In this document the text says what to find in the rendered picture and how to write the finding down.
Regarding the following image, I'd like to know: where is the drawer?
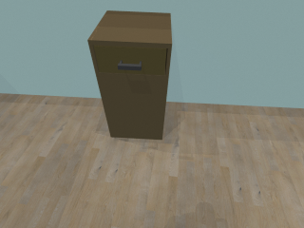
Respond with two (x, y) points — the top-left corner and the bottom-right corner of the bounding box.
(94, 45), (167, 76)

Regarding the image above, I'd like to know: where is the handle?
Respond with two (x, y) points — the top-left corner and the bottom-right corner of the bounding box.
(117, 60), (142, 71)

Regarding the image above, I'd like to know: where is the cabinet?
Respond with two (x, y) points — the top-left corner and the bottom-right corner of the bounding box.
(87, 10), (172, 140)

